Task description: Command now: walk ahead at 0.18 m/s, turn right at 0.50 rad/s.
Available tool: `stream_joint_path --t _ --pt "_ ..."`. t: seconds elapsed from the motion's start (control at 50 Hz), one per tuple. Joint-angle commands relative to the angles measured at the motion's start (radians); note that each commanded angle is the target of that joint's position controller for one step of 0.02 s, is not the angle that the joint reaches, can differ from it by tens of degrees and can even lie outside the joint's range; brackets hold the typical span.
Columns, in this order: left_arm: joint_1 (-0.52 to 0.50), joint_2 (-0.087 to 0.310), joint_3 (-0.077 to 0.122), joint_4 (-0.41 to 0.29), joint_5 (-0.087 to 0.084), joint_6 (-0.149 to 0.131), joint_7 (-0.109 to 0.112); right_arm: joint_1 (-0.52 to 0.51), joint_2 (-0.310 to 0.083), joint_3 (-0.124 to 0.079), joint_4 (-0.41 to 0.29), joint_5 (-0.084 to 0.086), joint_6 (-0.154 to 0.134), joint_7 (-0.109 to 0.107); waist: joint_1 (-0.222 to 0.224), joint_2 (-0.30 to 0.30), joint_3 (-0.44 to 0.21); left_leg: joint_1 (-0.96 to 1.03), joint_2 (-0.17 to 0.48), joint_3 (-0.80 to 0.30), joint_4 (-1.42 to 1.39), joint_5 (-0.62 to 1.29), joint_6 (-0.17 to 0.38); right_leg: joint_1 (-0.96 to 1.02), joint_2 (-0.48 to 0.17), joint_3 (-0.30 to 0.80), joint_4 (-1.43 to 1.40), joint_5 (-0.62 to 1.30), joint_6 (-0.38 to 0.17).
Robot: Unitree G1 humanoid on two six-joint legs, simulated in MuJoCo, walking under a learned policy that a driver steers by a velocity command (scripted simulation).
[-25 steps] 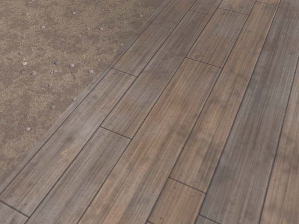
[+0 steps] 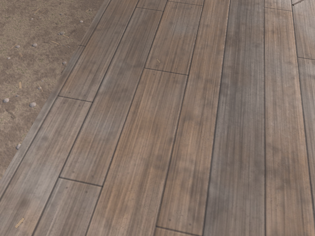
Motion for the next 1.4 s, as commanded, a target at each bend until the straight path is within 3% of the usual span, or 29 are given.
stream_joint_path --t 0.02,0.16,0.2,0.22,0.24,0.26,0.28,0.32,0.38,0.56,0.62,0.64,0.66,0.68,0.7,0.72,0.78,0.9,1.02,1.08,1.12,1.14,1.16,1.18,1.2,1.24,1.26,1.34,1.4 --pt "0.072 0.013 0.002 -0.064 0.008 0.009 -0.015 -0.100 -0.159 -0.038 -0.069 0.007 -0.003 -0.021 0.038 0.140 -0.128 0.024 0.265 -0.056 -0.123 0.528 0.178 0.116 -0.028 -0.003 -0.140 0.166 -0.002" --pt "-0.040 0.063 0.027 -0.158 0.013 0.031 -0.055 -0.083 -0.211 -0.057 -0.045 0.050 0.045 -0.023 0.019 0.132 -0.111 0.140 0.313 -0.028 0.030 0.420 0.125 0.157 0.008 -0.057 -0.357 0.105 -0.070" --pt "0.041 0.099 0.049 -0.145 0.019 0.028 -0.046 -0.057 -0.185 -0.054 -0.033 0.054 0.055 -0.023 0.061 0.077 -0.150 0.103 0.246 0.023 0.235 0.410 0.051 0.328 0.065 -0.077 -0.514 0.254 -0.122" --pt "0.114 0.212 0.085 -0.142 0.020 0.025 -0.022 -0.007 -0.154 -0.045 -0.038 0.022 0.054 -0.019 0.070 -0.112 -0.208 -0.052 0.154 0.071 0.486 0.180 -0.032 0.522 -0.062 0.123 -0.557 0.710 -0.191" --pt "0.097 0.294 0.089 -0.173 0.040 0.022 -0.011 0.013 -0.103 -0.023 -0.078 -0.018 0.053 -0.013 0.021 -0.301 -0.267 -0.379 -0.023 0.022 0.809 -0.543 -0.116 0.706 -0.304 0.508 -0.560 0.936 -0.423" --pt "0.108 0.220 0.069 -0.180 0.038 0.005 -0.024 -0.034 -0.140 -0.031 -0.071 0.001 0.056 -0.007 0.078 -0.140 -0.374 -0.397 -0.018 -0.194 0.919 -0.567 -0.102 0.688 -0.309 0.532 -0.597 0.795 -0.451" --pt "0.054 0.195 0.060 -0.186 0.030 -0.009 -0.029 -0.077 -0.155 -0.035 -0.087 0.031 0.060 -0.007 0.064 -0.090 -0.299 -0.437 0.004 -0.210 0.932 -0.491 -0.083 0.631 -0.264 0.435 -0.615 0.697 -0.405" --pt "-0.033 0.146 0.048 -0.192 0.006 -0.009 -0.017 -0.092 -0.161 -0.042 -0.078 0.014 0.068 -0.029 0.026 -0.014 -0.208 -0.439 0.043 -0.222 0.819 -0.344 -0.076 0.512 -0.180 0.343 -0.642 0.480 -0.305" --pt "-0.068 0.144 0.044 -0.210 0.024 0.001 0.001 -0.062 -0.141 -0.041 -0.075 0.015 0.078 -0.034 -0.009 -0.063 -0.210 -0.324 0.010 -0.211 0.707 -0.257 -0.089 0.405 -0.122 0.299 -0.667 0.446 -0.287" --pt "-0.056 0.157 0.053 -0.216 0.015 0.023 0.013 -0.077 -0.133 -0.033 -0.093 0.027 0.069 -0.019 0.026 -0.114 -0.204 -0.178 -0.037 -0.235 0.355 -0.199 -0.097 0.354 -0.080 0.428 -0.684 0.061 -0.259" --pt "-0.077 0.149 0.045 -0.217 0.002 0.031 0.016 -0.005 -0.132 -0.040 -0.079 0.037 0.052 -0.005 -0.022 -0.125 -0.177 -0.008 -0.049 -0.194 0.138 -0.142 -0.047 0.248 -0.029 0.459 -0.686 -0.240 -0.216" --pt "-0.073 0.128 0.038 -0.216 0.000 0.032 0.019 0.049 -0.148 -0.048 -0.062 0.035 0.048 -0.006 -0.047 -0.095 -0.159 0.107 -0.008 -0.208 0.046 -0.137 -0.016 0.152 0.018 0.429 -0.638 -0.306 -0.174" --pt "-0.054 0.063 0.021 -0.217 0.001 0.030 0.020 0.132 -0.209 -0.062 -0.050 0.019 0.045 -0.012 -0.057 0.066 -0.185 0.245 0.200 -0.407 -0.041 -0.293 0.050 0.007 0.106 0.301 -0.379 -0.362 -0.112" --pt "-0.075 0.051 0.021 -0.269 -0.009 0.013 0.015 0.132 -0.305 -0.082 -0.046 -0.017 0.040 -0.005 -0.033 0.293 -0.106 0.205 0.389 -0.753 -0.169 -0.513 0.176 -0.216 0.216 0.141 -0.160 -0.272 -0.088" --pt "-0.104 0.129 0.037 -0.273 0.002 -0.003 0.011 0.049 -0.269 -0.075 -0.081 -0.026 0.025 -0.007 -0.017 0.259 -0.040 0.131 0.412 -0.783 -0.190 -0.576 0.210 -0.257 0.115 0.176 -0.032 -0.177 -0.076" --pt "-0.074 0.164 0.051 -0.248 0.006 -0.005 0.003 -0.013 -0.206 -0.060 -0.101 -0.003 0.018 -0.019 0.007 0.230 -0.023 0.124 0.353 -0.666 -0.190 -0.525 0.165 -0.253 0.099 0.171 0.020 -0.086 -0.063" --pt "-0.033 0.108 0.043 -0.214 0.014 -0.004 -0.012 0.013 -0.155 -0.038 -0.103 0.021 0.013 -0.037 -0.008 0.186 -0.028 0.150 0.265 -0.438 -0.196 -0.324 0.098 -0.241 0.066 0.103 0.148 0.056 -0.015" --pt "-0.131 0.045 0.017 -0.268 -0.002 -0.023 -0.032 0.146 -0.181 -0.044 -0.083 0.008 0.005 -0.027 -0.081 0.170 0.002 0.214 0.258 -0.234 -0.218 -0.116 0.118 -0.261 0.014 0.044 -0.002 0.180 0.019" --pt "-0.202 0.006 -0.009 -0.306 -0.006 -0.033 -0.066 0.184 -0.227 -0.060 -0.060 0.038 0.011 -0.007 -0.093 0.161 0.046 0.171 0.289 -0.115 -0.216 -0.018 0.116 -0.060 0.005 -0.045 -0.283 0.139 -0.036" --pt "-0.141 0.046 0.006 -0.298 -0.001 -0.036 -0.068 0.180 -0.256 -0.067 -0.041 0.059 0.020 0.005 -0.022 0.175 0.013 0.188 0.310 -0.085 -0.111 0.293 0.105 0.125 0.063 -0.093 -0.394 0.065 -0.108" --pt "0.141 0.136 0.060 -0.212 0.000 -0.029 -0.053 0.188 -0.214 -0.048 -0.037 0.053 0.016 0.002 0.131 0.113 -0.180 0.060 0.233 0.028 0.275 0.566 0.044 0.584 0.124 -0.105 -0.470 0.160 -0.164" --pt "0.289 0.230 0.081 -0.190 0.005 -0.021 -0.031 0.195 -0.129 -0.014 -0.083 0.011 0.005 0.004 0.167 -0.081 -0.321 -0.274 0.158 0.045 0.652 0.133 -0.021 0.934 -0.117 0.254 -0.475 0.089 -0.251" --pt "0.281 0.278 0.074 -0.199 0.002 -0.032 -0.033 0.228 -0.080 0.006 -0.105 0.014 -0.021 0.008 0.109 -0.240 -0.455 -0.483 0.013 -0.125 0.902 -0.449 -0.048 1.006 -0.307 0.730 -0.653 -0.057 -0.379" --pt "0.244 0.184 0.046 -0.196 0.010 -0.049 -0.042 0.131 -0.180 -0.023 -0.109 0.058 -0.033 0.012 0.143 -0.108 -0.360 -0.575 0.058 -0.215 0.990 -0.390 -0.040 0.926 -0.296 0.652 -0.700 -0.068 -0.344" --pt "0.194 0.148 0.032 -0.184 0.010 -0.057 -0.045 0.084 -0.186 -0.025 -0.126 0.073 -0.037 0.014 0.118 -0.106 -0.233 -0.606 0.100 -0.192 0.973 -0.300 -0.017 0.797 -0.266 0.485 -0.699 0.015 -0.309" --pt "0.077 0.073 0.009 -0.180 0.014 -0.068 -0.048 0.085 -0.163 -0.026 -0.099 0.040 -0.024 0.007 0.049 -0.036 -0.116 -0.516 0.164 -0.199 0.862 -0.135 -0.010 0.575 -0.167 0.272 -0.748 0.146 -0.253" --pt "0.052 0.073 0.008 -0.179 0.023 -0.077 -0.046 0.132 -0.147 -0.024 -0.090 0.044 -0.011 0.013 0.014 -0.097 -0.118 -0.452 0.177 -0.210 0.851 -0.081 -0.018 0.508 -0.168 0.229 -0.785 0.188 -0.258" --pt "0.039 0.062 0.012 -0.135 0.036 -0.113 -0.038 0.117 -0.109 -0.023 -0.082 0.050 0.026 0.011 -0.006 -0.025 -0.049 -0.484 0.141 -0.246 0.766 0.034 -0.050 0.448 -0.145 0.057 -0.853 0.371 -0.251" --pt "0.054 0.065 0.012 -0.106 0.037 -0.118 -0.027 0.047 -0.091 -0.019 -0.109 0.043 0.018 0.016 0.010 -0.010 -0.017 -0.496 0.098 -0.258 0.559 0.201 -0.049 0.464 -0.124 -0.042 -0.872 0.403 -0.221"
